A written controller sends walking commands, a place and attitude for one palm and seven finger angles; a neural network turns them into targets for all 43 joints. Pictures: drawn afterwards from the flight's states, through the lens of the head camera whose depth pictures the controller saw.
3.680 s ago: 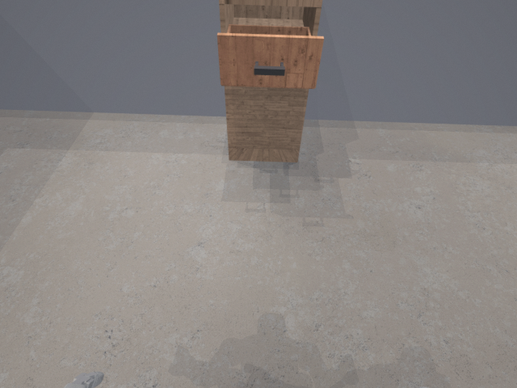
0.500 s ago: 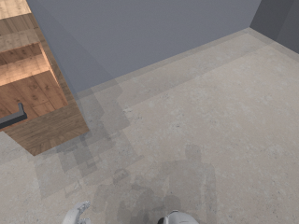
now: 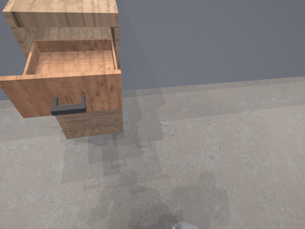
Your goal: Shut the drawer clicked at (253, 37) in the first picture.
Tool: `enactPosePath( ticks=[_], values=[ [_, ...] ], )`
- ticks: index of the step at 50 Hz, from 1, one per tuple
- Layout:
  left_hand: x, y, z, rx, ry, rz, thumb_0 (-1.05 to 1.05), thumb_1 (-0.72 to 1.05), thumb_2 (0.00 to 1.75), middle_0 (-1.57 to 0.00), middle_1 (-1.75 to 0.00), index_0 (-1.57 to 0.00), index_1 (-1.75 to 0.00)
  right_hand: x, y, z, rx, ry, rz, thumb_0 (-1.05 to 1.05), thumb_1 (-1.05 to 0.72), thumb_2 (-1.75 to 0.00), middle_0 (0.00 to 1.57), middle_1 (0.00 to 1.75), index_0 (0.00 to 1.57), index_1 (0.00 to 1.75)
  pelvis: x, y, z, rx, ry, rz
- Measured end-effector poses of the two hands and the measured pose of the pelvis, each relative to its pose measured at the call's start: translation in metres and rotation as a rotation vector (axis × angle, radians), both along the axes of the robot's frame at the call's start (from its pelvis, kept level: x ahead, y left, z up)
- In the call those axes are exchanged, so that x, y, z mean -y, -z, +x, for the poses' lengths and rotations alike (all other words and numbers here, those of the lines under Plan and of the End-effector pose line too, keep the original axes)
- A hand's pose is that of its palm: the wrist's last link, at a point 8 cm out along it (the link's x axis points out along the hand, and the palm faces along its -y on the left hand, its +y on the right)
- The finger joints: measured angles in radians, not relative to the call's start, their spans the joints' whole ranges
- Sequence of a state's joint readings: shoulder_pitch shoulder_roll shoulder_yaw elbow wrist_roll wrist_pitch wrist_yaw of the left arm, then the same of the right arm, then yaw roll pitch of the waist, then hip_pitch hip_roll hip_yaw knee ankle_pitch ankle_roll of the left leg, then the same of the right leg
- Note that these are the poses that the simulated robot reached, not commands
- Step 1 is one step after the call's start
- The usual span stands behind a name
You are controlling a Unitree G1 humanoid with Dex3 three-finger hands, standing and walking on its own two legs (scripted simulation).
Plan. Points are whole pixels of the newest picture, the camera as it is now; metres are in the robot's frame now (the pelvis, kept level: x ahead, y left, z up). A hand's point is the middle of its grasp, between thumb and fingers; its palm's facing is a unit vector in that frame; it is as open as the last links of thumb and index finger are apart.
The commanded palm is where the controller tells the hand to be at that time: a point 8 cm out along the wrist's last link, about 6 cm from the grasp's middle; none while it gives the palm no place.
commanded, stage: turn to face it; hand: left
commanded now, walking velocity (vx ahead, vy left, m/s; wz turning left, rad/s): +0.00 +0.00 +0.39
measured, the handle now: (69, 104) +0.48 +0.31 -0.03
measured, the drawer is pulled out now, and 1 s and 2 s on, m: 0.30 0.30 0.30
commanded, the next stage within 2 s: take the last steps up to it in 0.40 s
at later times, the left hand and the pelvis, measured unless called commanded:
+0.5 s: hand out of the picture +0.03 +0.13 -0.14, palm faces +0.23 -0.94 -0.27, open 7.4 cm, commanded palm none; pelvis -0.01 -0.06 +0.01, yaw +11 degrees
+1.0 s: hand out of the picture -0.13 +0.14 -0.17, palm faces +0.35 -0.93 -0.15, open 7.4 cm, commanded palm none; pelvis +0.00 -0.01 +0.01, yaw +15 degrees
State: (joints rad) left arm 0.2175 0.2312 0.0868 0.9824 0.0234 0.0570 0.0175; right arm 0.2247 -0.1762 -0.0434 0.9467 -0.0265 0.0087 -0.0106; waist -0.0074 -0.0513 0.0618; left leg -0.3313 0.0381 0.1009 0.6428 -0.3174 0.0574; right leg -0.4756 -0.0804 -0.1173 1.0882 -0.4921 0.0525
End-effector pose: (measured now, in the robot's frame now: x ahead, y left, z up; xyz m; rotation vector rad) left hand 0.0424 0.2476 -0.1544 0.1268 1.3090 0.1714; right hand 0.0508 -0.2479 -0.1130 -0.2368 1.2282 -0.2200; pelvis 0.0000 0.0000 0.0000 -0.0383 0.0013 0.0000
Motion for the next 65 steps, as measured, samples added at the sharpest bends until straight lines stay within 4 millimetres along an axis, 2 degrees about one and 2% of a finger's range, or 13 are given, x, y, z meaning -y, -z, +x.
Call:
enactPosePath(
  ticks=[5, 10, 18, 22, 29, 35, 39, 43, 47, 50, 53, 60, 65],
  values=[
    [-0.015, -0.019, -0.013, -0.01, -0.052, 0.037, 0.01, 0.91, 0.9, -0.2, -0.3, -0.19, -0.3, -0.009, -0.006, 0.016, -0.002, -0.05, 0.022, 0.0, -0.91, -0.9, 0.2, 0.3, 0.21, 0.3, -0.001, -0.012, 0.004, -0.002, -0.038, 0.0],
    [-0.013, -0.03, -0.015, 0.01, -0.087, 0.069, 0.01, 0.91, 0.9, -0.2, -0.3, -0.19, -0.3, -0.008, -0.002, 0.027, 0.003, -0.085, 0.055, 0.0, -0.9, -0.9, 0.2, 0.3, 0.21, 0.3, 0.007, -0.015, 0.005, 0.006, -0.075, 0.01],
    [0.027, -0.04, -0.004, 0.101, -0.098, 0.101, 0.01, 0.91, 0.9, -0.2, -0.3, -0.19, -0.3, 0.02, 0.022, 0.032, -0.004, -0.112, 0.114, 0.0, -0.9, -0.9, 0.21, 0.3, 0.21, 0.3, 0.04, -0.006, 0.0, 0.015, -0.125, 0.049],
    [0.055, -0.045, -0.014, 0.139, -0.111, 0.11, 0.01, 0.91, 0.9, -0.2, -0.3, -0.2, -0.3, 0.039, 0.033, 0.033, -0.017, -0.125, 0.131, 0.0, -0.9, -0.9, 0.2, 0.3, 0.21, 0.3, 0.057, -0.004, -0.005, 0.031, -0.167, 0.06],
    [0.081, -0.051, -0.052, 0.118, -0.193, 0.094, 0.01, 0.92, 0.9, -0.2, -0.3, -0.2, -0.3, 0.058, 0.024, 0.031, -0.053, -0.179, 0.123, 0.01, -0.91, -0.9, 0.2, 0.3, 0.2, 0.3, 0.073, -0.013, -0.013, 0.037, -0.223, 0.078],
    [0.089, -0.046, -0.103, 0.043, -0.265, 0.062, 0.01, 0.91, 0.9, -0.2, -0.3, -0.2, -0.3, 0.055, 0.016, 0.03, -0.096, -0.24, 0.105, 0.01, -0.91, -0.9, 0.2, 0.3, 0.2, 0.3, 0.071, -0.018, -0.015, 0.021, -0.253, 0.071],
    [0.093, -0.039, -0.147, -0.053, -0.317, 0.022, 0.01, 0.91, 0.9, -0.2, -0.3, -0.2, -0.3, 0.038, 0.008, 0.04, -0.088, -0.283, 0.095, 0.01, -0.91, -0.9, 0.2, 0.3, 0.2, 0.3, 0.061, -0.02, -0.016, 0.009, -0.262, 0.062],
    [0.091, -0.031, -0.187, -0.163, -0.365, -0.029, 0.01, 0.91, 0.9, -0.2, -0.3, -0.2, -0.3, 0.009, 0.001, 0.057, -0.043, -0.322, 0.088, 0.01, -0.91, -0.9, 0.2, 0.3, 0.2, 0.3, 0.043, -0.018, -0.014, 0.002, -0.263, 0.047],
    [0.079, -0.016, -0.209, -0.256, -0.381, -0.08, 0.01, 0.9, 0.9, -0.2, -0.3, -0.2, -0.3, -0.022, 0.003, 0.063, 0.021, -0.321, 0.078, 0.0, -0.91, -0.9, 0.2, 0.3, 0.2, 0.3, 0.019, -0.009, -0.01, 0.014, -0.262, 0.024],
    [0.063, -0.016, -0.194, -0.264, -0.35, -0.092, 0.01, 0.91, 0.9, -0.2, -0.3, -0.2, -0.3, -0.029, -0.002, 0.053, 0.029, -0.274, 0.058, 0.0, -0.93, -0.9, 0.2, 0.3, 0.21, 0.3, 0.005, -0.013, -0.001, 0.024, -0.257, 0.022],
    [0.043, -0.016, -0.157, -0.194, -0.324, -0.086, 0.01, 0.91, 0.9, -0.2, -0.3, -0.2, -0.3, -0.032, -0.003, 0.034, -0.033, -0.249, 0.046, -0.01, -0.94, -0.9, 0.2, 0.3, 0.21, 0.3, -0.004, -0.017, 0.009, 0.03, -0.263, 0.024],
    [0.005, -0.018, -0.042, 0.001, -0.263, -0.041, 0.01, 0.91, 0.9, -0.2, -0.3, -0.19, -0.3, -0.041, 0.004, -0.018, -0.235, -0.165, 0.069, 0.0, -0.92, -0.9, 0.2, 0.3, 0.2, 0.3, -0.014, -0.016, 0.042, 0.035, -0.256, 0.043],
    [-0.006, -0.023, 0.05, 0.095, -0.182, -0.017, 0.01, 0.91, 0.9, -0.2, -0.3, -0.19, -0.3, -0.047, 0.009, -0.037, -0.352, -0.087, 0.104, 0.0, -0.91, -0.9, 0.2, 0.3, 0.21, 0.3, -0.014, -0.01, 0.076, 0.03, -0.243, 0.051]
  ],
)
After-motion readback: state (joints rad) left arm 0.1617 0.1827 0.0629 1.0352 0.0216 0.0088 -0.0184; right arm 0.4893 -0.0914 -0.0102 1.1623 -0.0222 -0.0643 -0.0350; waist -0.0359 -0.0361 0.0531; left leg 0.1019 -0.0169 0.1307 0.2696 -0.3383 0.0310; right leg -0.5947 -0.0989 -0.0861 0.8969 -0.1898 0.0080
